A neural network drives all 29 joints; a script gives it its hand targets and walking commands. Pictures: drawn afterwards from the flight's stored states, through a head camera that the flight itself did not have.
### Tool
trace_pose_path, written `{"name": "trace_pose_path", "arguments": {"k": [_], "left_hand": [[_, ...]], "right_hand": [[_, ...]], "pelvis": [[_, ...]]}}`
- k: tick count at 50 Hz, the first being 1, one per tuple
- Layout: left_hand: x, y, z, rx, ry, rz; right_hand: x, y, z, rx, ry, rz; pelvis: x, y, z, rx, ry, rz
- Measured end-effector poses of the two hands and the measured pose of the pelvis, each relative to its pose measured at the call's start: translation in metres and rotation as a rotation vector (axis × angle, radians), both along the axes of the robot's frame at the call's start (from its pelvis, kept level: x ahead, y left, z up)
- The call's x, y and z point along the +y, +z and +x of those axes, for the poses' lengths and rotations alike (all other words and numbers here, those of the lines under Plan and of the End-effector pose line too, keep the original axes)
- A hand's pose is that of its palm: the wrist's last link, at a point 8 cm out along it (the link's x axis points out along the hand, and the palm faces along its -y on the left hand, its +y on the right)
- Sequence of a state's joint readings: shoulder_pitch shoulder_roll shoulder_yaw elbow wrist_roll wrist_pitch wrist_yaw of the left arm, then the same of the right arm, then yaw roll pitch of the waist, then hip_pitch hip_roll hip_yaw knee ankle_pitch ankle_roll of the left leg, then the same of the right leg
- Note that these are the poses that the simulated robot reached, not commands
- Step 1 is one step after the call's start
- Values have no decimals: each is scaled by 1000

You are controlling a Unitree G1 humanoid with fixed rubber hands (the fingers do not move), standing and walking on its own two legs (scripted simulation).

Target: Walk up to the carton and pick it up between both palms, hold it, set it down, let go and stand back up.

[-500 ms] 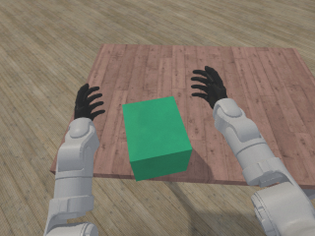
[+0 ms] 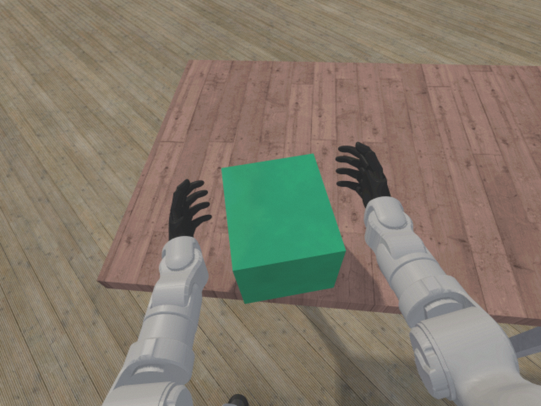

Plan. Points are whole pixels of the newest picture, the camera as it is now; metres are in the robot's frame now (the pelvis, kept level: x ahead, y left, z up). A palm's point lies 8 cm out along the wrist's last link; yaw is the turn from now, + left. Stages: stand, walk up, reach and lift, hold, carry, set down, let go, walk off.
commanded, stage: reach and lift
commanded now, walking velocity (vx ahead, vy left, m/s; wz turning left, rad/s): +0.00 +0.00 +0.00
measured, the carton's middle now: (278, 229) +0.41 +0.09 -0.04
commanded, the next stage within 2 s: none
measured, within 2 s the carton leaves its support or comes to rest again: neither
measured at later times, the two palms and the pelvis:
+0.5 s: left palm (197, 237) +0.35 +0.21 +0.01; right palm (361, 204) +0.44 -0.04 +0.02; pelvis -0.02 +0.01 -0.02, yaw +0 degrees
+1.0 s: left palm (199, 235) +0.35 +0.20 +0.01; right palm (355, 201) +0.44 -0.03 +0.03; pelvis -0.02 +0.00 -0.02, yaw +0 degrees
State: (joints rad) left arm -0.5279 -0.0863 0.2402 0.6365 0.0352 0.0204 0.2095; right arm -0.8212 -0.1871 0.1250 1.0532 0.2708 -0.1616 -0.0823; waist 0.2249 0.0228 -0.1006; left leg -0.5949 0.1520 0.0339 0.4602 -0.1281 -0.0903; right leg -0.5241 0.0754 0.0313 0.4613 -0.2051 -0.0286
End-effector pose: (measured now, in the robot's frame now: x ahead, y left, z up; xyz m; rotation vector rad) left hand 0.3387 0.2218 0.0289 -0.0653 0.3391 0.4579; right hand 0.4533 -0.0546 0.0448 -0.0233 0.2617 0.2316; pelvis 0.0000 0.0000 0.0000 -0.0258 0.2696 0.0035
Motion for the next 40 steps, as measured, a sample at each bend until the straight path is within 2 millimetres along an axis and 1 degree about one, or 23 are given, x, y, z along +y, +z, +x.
{"name": "trace_pose_path", "arguments": {"k": [8, 17, 22, 28, 33, 40], "left_hand": [[1, -14, -4, -9, 0, 17], [-3, -20, -1, -23, 5, 25], [-9, -21, 3, -22, -2, 4], [-19, -18, 9, -18, -8, 12], [-19, -17, 7, -21, 9, 4], [-19, -16, 7, -19, 16, 16]], "right_hand": [[1, -16, -4, 19, -11, -13], [5, -27, -10, 39, -12, -11], [9, -26, -10, 44, -15, -11], [21, -21, -9, 58, -21, 6], [24, -16, -9, 31, -33, 11], [23, -17, -9, 47, -38, 15]], "pelvis": [[2, -9, -9, 46, 2, 3], [5, -17, -20, 73, 0, 1], [7, -19, -22, 86, -1, -4], [8, -19, -22, 84, -1, -9], [8, -17, -21, 74, -4, -13], [6, -17, -21, 66, -6, -7]]}}
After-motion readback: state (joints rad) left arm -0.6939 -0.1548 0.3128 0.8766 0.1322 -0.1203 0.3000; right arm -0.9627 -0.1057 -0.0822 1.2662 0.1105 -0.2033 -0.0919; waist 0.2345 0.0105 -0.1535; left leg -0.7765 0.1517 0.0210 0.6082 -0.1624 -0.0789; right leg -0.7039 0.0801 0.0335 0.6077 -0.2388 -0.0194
